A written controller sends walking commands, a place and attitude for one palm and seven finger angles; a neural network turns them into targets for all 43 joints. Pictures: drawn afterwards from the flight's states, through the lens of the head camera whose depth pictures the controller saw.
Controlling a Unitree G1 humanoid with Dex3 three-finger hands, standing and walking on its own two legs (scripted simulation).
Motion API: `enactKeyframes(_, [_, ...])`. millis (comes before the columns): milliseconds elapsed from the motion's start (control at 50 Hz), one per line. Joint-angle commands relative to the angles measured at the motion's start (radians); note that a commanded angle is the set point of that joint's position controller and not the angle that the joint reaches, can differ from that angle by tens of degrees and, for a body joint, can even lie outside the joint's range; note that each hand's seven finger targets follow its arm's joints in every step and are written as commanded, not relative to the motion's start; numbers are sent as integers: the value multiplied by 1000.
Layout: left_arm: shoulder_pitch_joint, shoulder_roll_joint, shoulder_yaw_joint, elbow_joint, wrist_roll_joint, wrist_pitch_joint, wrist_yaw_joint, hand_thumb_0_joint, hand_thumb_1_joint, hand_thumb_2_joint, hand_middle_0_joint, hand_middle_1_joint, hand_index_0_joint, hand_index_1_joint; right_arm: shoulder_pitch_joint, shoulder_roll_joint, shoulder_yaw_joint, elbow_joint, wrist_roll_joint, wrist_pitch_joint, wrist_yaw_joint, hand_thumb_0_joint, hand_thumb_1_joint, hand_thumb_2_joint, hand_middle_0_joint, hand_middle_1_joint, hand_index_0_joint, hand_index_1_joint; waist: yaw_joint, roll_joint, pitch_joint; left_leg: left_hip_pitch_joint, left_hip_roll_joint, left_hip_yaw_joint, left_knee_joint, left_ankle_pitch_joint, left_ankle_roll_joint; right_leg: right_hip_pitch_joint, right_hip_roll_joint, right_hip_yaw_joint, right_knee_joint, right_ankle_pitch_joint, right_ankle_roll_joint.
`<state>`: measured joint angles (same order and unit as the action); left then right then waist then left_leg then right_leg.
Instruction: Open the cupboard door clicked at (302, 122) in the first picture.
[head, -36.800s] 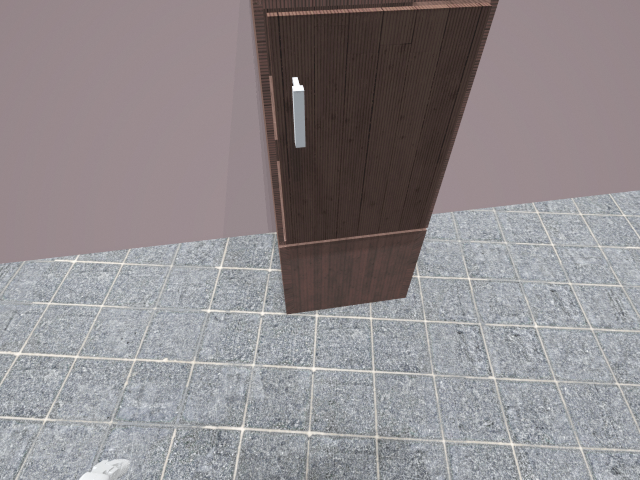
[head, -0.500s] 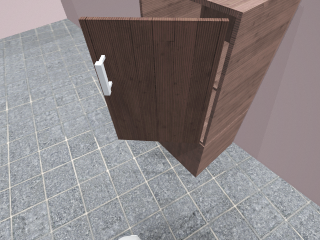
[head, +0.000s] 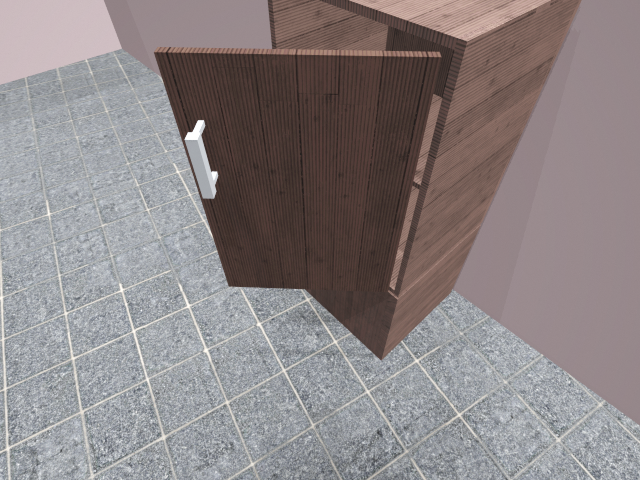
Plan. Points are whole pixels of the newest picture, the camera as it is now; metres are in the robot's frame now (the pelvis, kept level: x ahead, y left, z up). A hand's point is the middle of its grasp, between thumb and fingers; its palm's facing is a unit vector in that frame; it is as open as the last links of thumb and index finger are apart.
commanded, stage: look again from close up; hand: left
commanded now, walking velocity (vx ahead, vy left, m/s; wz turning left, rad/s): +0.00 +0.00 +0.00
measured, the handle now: (204, 160) +0.59 +0.23 +0.07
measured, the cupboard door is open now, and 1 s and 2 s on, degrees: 45 45 45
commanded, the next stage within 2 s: shuffle to correct the standing spot in 0.44 s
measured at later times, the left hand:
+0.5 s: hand out of the picture +0.01 +0.18 -0.17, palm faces +0.01 -0.98 -0.22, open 7.4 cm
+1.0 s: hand out of the picture +0.04 +0.18 -0.18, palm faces +0.04 -0.98 -0.19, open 7.4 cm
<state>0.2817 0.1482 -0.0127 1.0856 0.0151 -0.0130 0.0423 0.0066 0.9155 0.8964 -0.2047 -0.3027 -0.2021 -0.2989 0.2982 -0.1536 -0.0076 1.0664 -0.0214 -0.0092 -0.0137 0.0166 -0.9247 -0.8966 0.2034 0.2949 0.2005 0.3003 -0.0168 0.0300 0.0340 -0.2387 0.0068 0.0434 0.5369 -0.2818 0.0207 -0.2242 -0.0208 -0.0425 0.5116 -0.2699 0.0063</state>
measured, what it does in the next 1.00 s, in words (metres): shifts its weight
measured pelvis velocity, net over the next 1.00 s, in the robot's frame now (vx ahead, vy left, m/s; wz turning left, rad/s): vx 0.06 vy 0.01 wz -0.01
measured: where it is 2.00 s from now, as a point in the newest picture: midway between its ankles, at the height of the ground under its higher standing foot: outside the picture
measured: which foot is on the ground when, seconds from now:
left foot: down 0.00-1.00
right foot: down 0.00-1.00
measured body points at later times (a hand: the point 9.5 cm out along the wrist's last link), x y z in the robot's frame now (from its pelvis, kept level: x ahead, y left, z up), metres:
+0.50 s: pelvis +0.00 +0.00 +0.00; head +0.00 +0.00 +0.45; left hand +0.01 +0.23 -0.15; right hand +0.02 -0.23 -0.15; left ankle +0.00 +0.10 -0.74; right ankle +0.00 -0.13 -0.74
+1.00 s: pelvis +0.06 +0.01 +0.00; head +0.08 +0.02 +0.44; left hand +0.04 +0.24 -0.17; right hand +0.03 -0.20 -0.16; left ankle +0.00 +0.10 -0.73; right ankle +0.01 -0.12 -0.73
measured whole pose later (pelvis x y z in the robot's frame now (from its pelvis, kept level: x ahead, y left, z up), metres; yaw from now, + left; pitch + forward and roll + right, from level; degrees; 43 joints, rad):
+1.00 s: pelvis +0.06 +0.01 +0.00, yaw +0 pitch +0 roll +0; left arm 0.30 0.16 0.01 1.10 0.01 0.00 0.04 0.01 0.91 0.90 -0.20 -0.30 -0.20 -0.30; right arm 0.33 -0.12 0.01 1.12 -0.01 -0.04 -0.04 0.01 -0.91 -0.90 0.20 0.29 0.20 0.30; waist 0.01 -0.02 0.06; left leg -0.17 -0.02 0.06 0.55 -0.37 0.04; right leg -0.18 -0.05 -0.05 0.56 -0.37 0.02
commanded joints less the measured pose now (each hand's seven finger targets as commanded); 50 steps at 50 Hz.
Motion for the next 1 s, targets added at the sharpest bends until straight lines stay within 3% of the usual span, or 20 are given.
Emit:
enactKeyframes(0, [31,114,21,-55,0,-19,-1,0,900,900,-200,-300,-200,-300,30,-100,-3,-75,7,-26,-7,0,-900,-900,200,300,200,300,12,-32,32,-38,93,-113,-139,112,18,-10,-68,79,-79,26,-44])
enactKeyframes(40, [36,116,20,-55,-1,-15,-3,0,900,900,-200,-300,-200,-300,25,-110,-4,-75,7,-24,-7,0,-900,-900,200,300,200,300,13,-59,57,-48,84,-114,-161,47,18,-28,-67,87,-93,-22,-42])
enactKeyframes(120, [40,125,21,-60,0,-12,-7,0,900,900,-200,-300,-200,-300,19,-121,-4,-67,5,-22,-5,0,-900,-900,200,300,200,300,13,-41,74,-48,78,-116,-193,-16,19,-41,-69,93,-111,-56,-42])
enactKeyframes(220, [41,141,24,-58,0,-16,-9,0,900,900,-200,-300,-200,-300,6,-136,-4,-53,7,-31,-6,0,-900,-900,200,300,200,300,21,-43,29,-18,83,-110,-193,50,21,-5,-78,90,-110,10,-39])
enactKeyframes(500, [16,160,26,-36,1,-15,-12,0,900,900,-200,-300,-200,-300,-32,-147,-4,-9,10,-32,-10,0,-900,-900,200,300,200,300,23,-33,21,17,91,-97,-192,132,14,21,-87,89,-132,88,-34])
enactKeyframes(540, [28,141,23,-27,1,-13,-13,0,900,900,-200,-300,-200,-300,-23,-127,3,0,7,-28,-8,0,-900,-900,200,300,200,300,25,-31,3,20,85,-87,-191,85,10,30,-91,89,-138,34,-34])
enactKeyframes(620, [49,153,32,-31,9,-2,-19,0,900,900,-200,-300,-200,-300,-3,-113,2,-1,-1,-10,1,0,-900,-900,200,300,200,300,29,-70,75,-54,43,-56,-142,-134,8,-24,-103,133,-168,-238,-61])
enactKeyframes(700, [70,173,51,-44,9,0,-22,0,900,900,-200,-300,-200,-300,18,-93,-1,-17,-5,-9,6,0,-900,-900,200,300,200,300,32,-119,114,-106,8,-13,-52,-136,6,-46,-149,196,-206,-340,-100])
enactKeyframes(740, [79,172,58,-46,7,-6,-22,0,900,900,-200,-300,-200,-300,35,-83,0,-21,-3,-19,5,0,-900,-900,200,300,200,300,29,-125,86,-87,9,-6,-31,-75,8,-27,-160,190,-182,-265,-111])
enactKeyframes(800, [67,146,61,-53,9,-9,-25,0,900,900,-200,-300,-200,-300,79,-95,0,-7,0,-35,1,0,-900,-900,200,300,200,300,16,-12,69,-14,51,-59,-86,59,32,-39,-97,80,-46,-113,-85])
enactKeyframes(820, [65,122,56,-53,10,-9,-23,0,900,900,-200,-300,-200,-300,107,-113,-3,5,0,-41,-4,0,-900,-900,200,300,200,300,10,60,41,46,106,-121,-117,178,55,-61,-54,12,46,-46,-67])
enactKeyframes(840, [52,91,47,-53,11,-9,-20,0,900,900,-200,-300,-200,-300,139,-135,-6,18,0,-43,-13,0,-900,-900,200,300,200,300,4,130,23,101,171,-191,-147,382,92,-91,-13,-50,136,-50,-44])
enactKeyframes(860, [50,68,38,-53,8,-10,-13,0,900,900,-200,-300,-200,-300,146,-138,-6,25,2,-43,-24,0,-900,-900,200,300,200,300,11,160,14,159,213,-223,-139,624,124,-130,-1,-55,157,-114,-32])
enactKeyframes(880, [42,64,36,-49,5,-10,-9,0,900,900,-200,-300,-200,-300,142,-121,-1,28,4,-42,-33,0,-900,-900,200,300,200,300,14,120,22,183,224,-215,-109,841,138,-127,-13,-40,128,-133,-30])
enactKeyframes(900, [48,64,35,-42,-2,-10,-4,0,900,900,-200,-300,-200,-300,125,-117,-1,23,6,-42,-38,0,-900,-900,200,300,200,300,23,90,10,186,214,-191,-83,954,122,-81,-29,-24,67,-75,-28])
enactKeyframes(920, [78,73,39,-25,-7,-12,0,0,900,900,-200,-300,-200,-300,92,-119,-1,16,11,-42,-43,0,-900,-900,200,300,200,300,42,61,-6,170,179,-146,-56,973,89,-5,-50,-4,-4,105,-27])
enactKeyframes(960, [103,132,53,-15,-9,-17,8,0,900,900,-200,-300,-200,-300,62,-125,-14,0,18,-40,-46,0,-900,-900,200,300,200,300,40,-11,-50,121,112,-85,-28,832,30,115,-97,34,2,490,-40])
enactKeyframes(980, [94,135,55,-16,-7,-13,11,0,900,900,-200,-300,-200,-300,63,-107,-17,-2,19,-35,-47,0,-900,-900,200,300,200,300,32,-40,-43,93,98,-65,-39,788,18,133,-109,24,36,603,-35])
